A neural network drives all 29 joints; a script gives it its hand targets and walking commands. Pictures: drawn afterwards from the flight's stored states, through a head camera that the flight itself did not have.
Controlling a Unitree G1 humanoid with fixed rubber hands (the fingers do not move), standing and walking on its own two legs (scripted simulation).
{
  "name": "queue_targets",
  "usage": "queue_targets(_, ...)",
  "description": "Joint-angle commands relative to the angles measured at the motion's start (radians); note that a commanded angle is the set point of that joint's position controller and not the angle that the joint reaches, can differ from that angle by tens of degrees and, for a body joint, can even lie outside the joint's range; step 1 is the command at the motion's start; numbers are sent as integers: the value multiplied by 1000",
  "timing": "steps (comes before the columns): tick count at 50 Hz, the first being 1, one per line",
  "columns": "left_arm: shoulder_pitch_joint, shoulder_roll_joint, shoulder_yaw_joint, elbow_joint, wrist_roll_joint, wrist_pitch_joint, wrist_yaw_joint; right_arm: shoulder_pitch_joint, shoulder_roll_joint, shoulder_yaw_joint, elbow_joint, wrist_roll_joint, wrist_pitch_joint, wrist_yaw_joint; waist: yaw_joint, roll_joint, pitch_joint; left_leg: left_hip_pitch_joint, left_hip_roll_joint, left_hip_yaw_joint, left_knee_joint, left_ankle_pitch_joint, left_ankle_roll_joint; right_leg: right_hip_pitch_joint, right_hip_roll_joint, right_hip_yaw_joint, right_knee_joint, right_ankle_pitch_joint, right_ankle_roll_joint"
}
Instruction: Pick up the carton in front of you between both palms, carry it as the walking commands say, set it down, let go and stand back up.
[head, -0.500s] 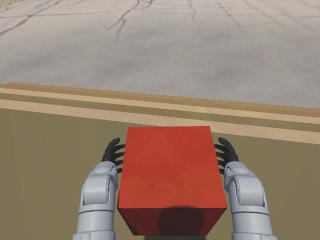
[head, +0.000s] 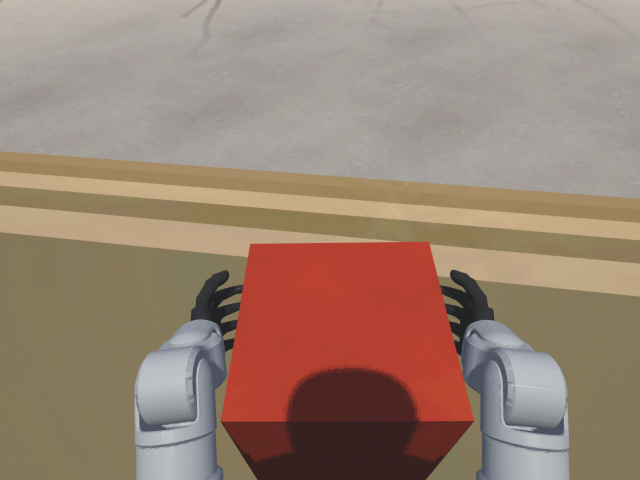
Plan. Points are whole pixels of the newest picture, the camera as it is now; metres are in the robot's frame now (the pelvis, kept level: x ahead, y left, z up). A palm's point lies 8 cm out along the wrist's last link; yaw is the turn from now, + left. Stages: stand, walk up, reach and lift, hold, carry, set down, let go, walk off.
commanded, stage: carry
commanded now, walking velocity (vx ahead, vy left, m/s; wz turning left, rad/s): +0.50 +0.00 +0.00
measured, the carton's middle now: (339, 370) +0.26 +0.00 +0.01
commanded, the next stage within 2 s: none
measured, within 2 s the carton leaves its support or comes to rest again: neither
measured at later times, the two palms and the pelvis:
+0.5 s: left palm (253, 164) +0.59 +0.13 +0.09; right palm (430, 158) +0.60 -0.17 +0.08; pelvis +0.32 -0.03 +0.00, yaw +2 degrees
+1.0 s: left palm (262, 57) +0.98 +0.14 +0.10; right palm (391, 54) +0.97 -0.16 +0.10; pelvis +0.65 +0.00 -0.01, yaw +1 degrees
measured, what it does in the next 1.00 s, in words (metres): walks ahead: right foot, then left foot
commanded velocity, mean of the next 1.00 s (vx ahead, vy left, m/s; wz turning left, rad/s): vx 0.50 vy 0.00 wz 0.00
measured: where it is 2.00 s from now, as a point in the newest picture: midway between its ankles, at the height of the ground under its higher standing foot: (313, 248)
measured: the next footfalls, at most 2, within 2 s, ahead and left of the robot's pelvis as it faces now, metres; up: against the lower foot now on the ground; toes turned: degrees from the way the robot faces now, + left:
right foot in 0.14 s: +0.26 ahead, -0.13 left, +0.00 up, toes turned -12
left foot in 0.60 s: +0.57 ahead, +0.08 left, +0.00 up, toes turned +13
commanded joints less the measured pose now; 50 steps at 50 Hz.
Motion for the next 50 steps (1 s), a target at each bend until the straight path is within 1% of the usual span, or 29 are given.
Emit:
queue_targets(1, -464, -853, -706, -40, -383, 1, -237, -482, 857, 693, -49, 421, 4, 256, 0, 137, -132, 147, 216, -119, -91, 284, 99, 7, 29, -63, -164, 111, 1)
queue_targets(4, -464, -856, -701, -41, -374, 4, -237, -480, 854, 690, -41, 414, 7, 263, 7, 152, -117, 107, 208, -64, -16, 352, 67, 159, 53, -108, -248, 186, -20)
queue_targets(5, -457, -861, -700, -37, -372, 3, -238, -486, 855, 691, -43, 411, 7, 264, 22, 133, -136, 71, 190, -17, 78, 415, 50, 273, 79, -144, -283, 182, -26)
queue_targets(6, -451, -863, -697, -31, -370, 1, -241, -481, 856, 693, -45, 406, 7, 264, 30, 95, -183, 6, 154, 33, 231, 470, 24, 446, 108, -171, -297, 122, -34)
queue_targets(7, -434, -863, -694, -20, -367, 0, -244, -485, 843, 690, -47, 403, 7, 265, 53, 31, -251, -129, 130, 40, 436, 345, -7, 649, 18, -53, -302, 56, -41)
queue_targets(8, -432, -842, -682, 0, -350, -8, -247, -497, 855, 702, -60, 406, 12, 266, 58, -227, -333, -387, 22, 13, 769, 80, -65, 838, -295, 462, -447, -175, -172)
queue_targets(9, -417, -872, -691, 14, -353, -16, -249, -505, 850, 707, -64, 405, 10, 269, 56, -298, -313, -576, -31, -96, 934, -200, -53, 871, -374, 671, -553, -92, -241)
queue_targets(10, -436, -899, -698, -15, -363, -24, -251, -506, 880, 710, -52, 404, -1, 273, 49, -228, -302, -615, 41, -173, 1019, -190, -19, 844, -360, 574, -528, 37, -230)
queue_targets(11, -446, -936, -710, -34, -372, -35, -254, -511, 908, 713, -64, 406, -14, 277, 47, -142, -302, -611, 79, -187, 1024, -149, -3, 789, -325, 480, -501, 147, -205)
queue_targets(12, -479, -963, -725, -60, -383, -48, -257, -519, 927, 723, -72, 405, -27, 277, 41, -60, -286, -598, 106, -196, 968, -77, 3, 731, -299, 386, -501, 206, -171)
queue_targets(13, -509, -976, -734, -79, -395, -56, -258, -526, 955, 730, -71, 410, -38, 275, 37, -57, -277, -560, 120, -194, 901, -29, 3, 676, -267, 300, -515, 230, -142)
queue_targets(14, -516, -982, -744, -95, -406, -63, -261, -514, 966, 736, -76, 407, -49, 271, 38, -86, -286, -529, 109, -170, 852, -3, 1, 662, -248, 234, -521, 250, -127)
queue_targets(16, -491, -974, -758, -113, -420, -70, -269, -467, 970, 740, -76, 387, -69, 259, 40, -117, -275, -519, 90, -132, 753, 16, -6, 661, -217, 155, -533, 280, -124)
queue_targets(21, -415, -909, -754, -116, -416, -70, -283, -398, 930, 738, -98, 353, -79, 236, 43, -151, -191, -545, 58, -52, 441, 119, -22, 700, -169, 43, -543, 372, -135)
queue_targets(26, -366, -850, -727, -113, -383, -41, -271, -382, 870, 723, -120, 369, -40, 246, 48, -173, -100, -440, 23, 22, 237, 223, 7, 695, -158, -25, -508, 462, -108)
queue_targets(28, -382, -830, -725, -112, -377, -28, -266, -394, 850, 713, -114, 378, -24, 254, 36, -161, -116, -285, -13, 68, 182, 216, 24, 663, -142, -78, -376, 565, -80)
queue_targets(29, -393, -819, -724, -118, -377, -21, -263, -388, 841, 703, -103, 381, -18, 257, 20, -123, -167, -109, -61, 112, 160, 166, 29, 598, -103, -122, -224, 583, -57)
queue_targets(30, -407, -805, -724, -121, -377, -15, -261, -388, 830, 692, -94, 381, -13, 260, 0, -64, -226, 109, 1, 23, 174, 115, 39, 445, -71, -111, -50, 435, -31)
queue_targets(31, -435, -804, -731, -137, -385, -3, -257, -395, 808, 675, -78, 371, -11, 264, -6, 150, -306, 310, 292, -427, 94, -32, 154, 185, 23, -90, 268, 169, 14)
queue_targets(32, -449, -800, -740, -147, -388, 1, -258, -392, 827, 680, -51, 379, -14, 266, -7, 322, -322, 412, 392, -716, -22, 30, 248, -61, 124, -3, 487, -238, 17)
queue_targets(33, -486, -820, -749, -133, -389, -3, -257, -423, 841, 683, -73, 393, -17, 267, -3, 239, -298, 388, 393, -635, 3, 151, 251, -136, 63, 91, 616, -244, -15)
queue_targets(34, -512, -840, -751, -128, -395, -11, -257, -452, 865, 693, -77, 401, -21, 267, -6, 162, -294, 338, 360, -542, 36, 247, 233, -154, 23, 124, 636, -211, -41)
queue_targets(35, -537, -865, -757, -122, -402, -19, -256, -489, 886, 703, -84, 409, -27, 267, 0, 71, -273, 266, 336, -453, 42, 289, 198, -144, -14, 132, 598, -157, -51)
queue_targets(36, -551, -882, -762, -112, -407, -27, -254, -527, 896, 712, -93, 418, -33, 266, 8, 39, -267, 198, 314, -383, 25, 264, 169, -113, -36, 140, 532, -103, -53)
queue_targets(37, -567, -887, -765, -108, -408, -35, -250, -556, 900, 721, -97, 425, -38, 265, 11, 44, -273, 160, 297, -325, 9, 227, 151, -80, -37, 122, 492, -69, -50)
queue_targets(40, -610, -865, -775, -72, -398, -55, -233, -610, 862, 732, -79, 436, -51, 264, -3, 87, -248, 141, 269, -240, -25, 186, 162, -104, -26, 75, 368, -5, -36)
queue_targets(44, -743, -777, -752, 6, -385, -65, -207, -749, 760, 722, -5, 444, -63, 251, -30, 100, -189, 164, 220, -160, 5, 295, 181, -163, -3, 25, 155, 78, -36)
queue_targets(47, -829, -729, -696, 99, -386, -53, -189, -850, 715, 680, 91, 449, -57, 235, -38, 119, -152, 137, 199, -119, 46, 360, 170, -99, 29, -19, -3, 161, -63)
queue_targets(50, -934, -723, -633, 201, -399, -41, -184, -954, 725, 625, 203, 450, -48, 224, -28, 130, -123, 147, 198, -111, 84, 436, 132, -30, 55, -34, -116, 175, -98)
